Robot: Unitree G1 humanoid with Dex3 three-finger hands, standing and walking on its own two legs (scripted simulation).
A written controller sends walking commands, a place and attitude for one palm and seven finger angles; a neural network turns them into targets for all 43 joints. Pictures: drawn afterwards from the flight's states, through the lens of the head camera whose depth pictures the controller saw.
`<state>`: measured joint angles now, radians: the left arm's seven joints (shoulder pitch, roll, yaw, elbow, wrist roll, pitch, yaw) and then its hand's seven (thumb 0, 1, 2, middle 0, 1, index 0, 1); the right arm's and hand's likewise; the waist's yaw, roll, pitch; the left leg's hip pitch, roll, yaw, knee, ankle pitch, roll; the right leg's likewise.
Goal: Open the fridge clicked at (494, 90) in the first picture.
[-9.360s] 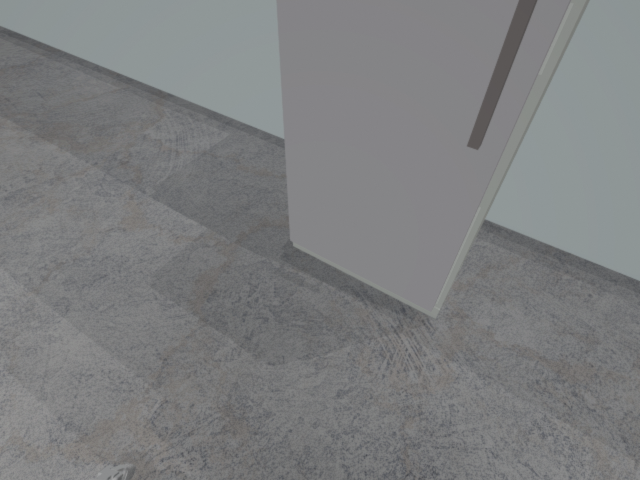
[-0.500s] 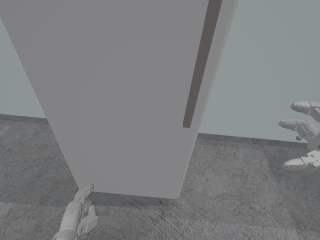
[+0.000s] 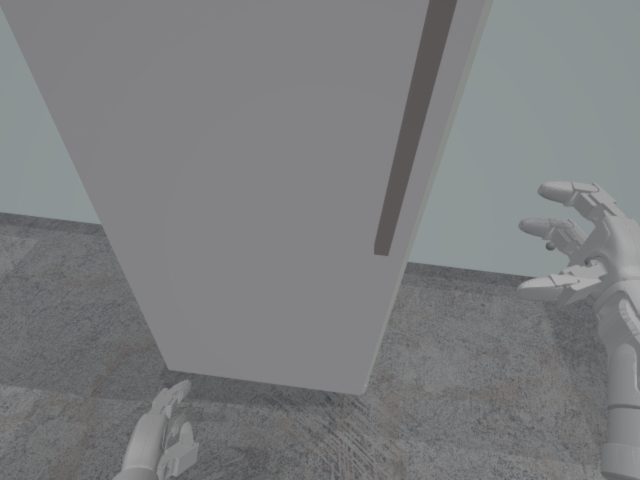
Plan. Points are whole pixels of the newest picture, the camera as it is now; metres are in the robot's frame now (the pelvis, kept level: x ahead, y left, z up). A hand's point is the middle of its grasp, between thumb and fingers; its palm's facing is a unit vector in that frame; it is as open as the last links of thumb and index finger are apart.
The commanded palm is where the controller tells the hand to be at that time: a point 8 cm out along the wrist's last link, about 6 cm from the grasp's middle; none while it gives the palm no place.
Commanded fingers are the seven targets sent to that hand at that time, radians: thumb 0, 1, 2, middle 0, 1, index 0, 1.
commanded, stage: move the hooked fingers beside the handle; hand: right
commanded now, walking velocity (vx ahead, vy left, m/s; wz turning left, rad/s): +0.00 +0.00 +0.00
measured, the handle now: (404, 143) +0.50 -0.09 +0.20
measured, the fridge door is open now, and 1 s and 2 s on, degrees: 0 0 0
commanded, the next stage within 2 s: none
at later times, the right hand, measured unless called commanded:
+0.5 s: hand (497, 217) +0.37 -0.19 +0.19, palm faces +0.12 +0.99 +0.00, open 14.0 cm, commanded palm +0.35 -0.23 +0.18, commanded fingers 0.00 0.50 -0.30 0.30 1.20 0.30 1.20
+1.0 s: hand (451, 188) +0.43 -0.15 +0.18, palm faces +0.12 +0.99 -0.02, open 14.0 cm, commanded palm +0.41 -0.19 +0.18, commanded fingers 0.00 0.50 -0.30 0.30 1.20 0.30 1.20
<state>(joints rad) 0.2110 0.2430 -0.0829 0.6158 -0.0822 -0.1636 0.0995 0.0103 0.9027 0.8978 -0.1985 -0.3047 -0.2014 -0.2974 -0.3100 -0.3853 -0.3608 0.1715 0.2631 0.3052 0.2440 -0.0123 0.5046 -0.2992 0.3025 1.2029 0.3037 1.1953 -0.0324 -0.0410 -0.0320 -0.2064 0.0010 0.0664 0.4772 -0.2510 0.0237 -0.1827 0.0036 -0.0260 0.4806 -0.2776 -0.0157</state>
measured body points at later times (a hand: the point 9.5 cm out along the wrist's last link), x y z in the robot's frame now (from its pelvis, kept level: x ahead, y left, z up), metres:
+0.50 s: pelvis +0.00 +0.00 +0.00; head -0.01 +0.01 +0.45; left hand +0.18 +0.22 -0.08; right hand +0.36 -0.24 +0.19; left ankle +0.00 +0.10 -0.74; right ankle -0.01 -0.11 -0.74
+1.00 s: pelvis -0.01 +0.01 +0.00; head +0.00 +0.02 +0.45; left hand +0.12 +0.25 -0.11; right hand +0.42 -0.20 +0.19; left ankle +0.00 +0.10 -0.74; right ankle -0.01 -0.11 -0.74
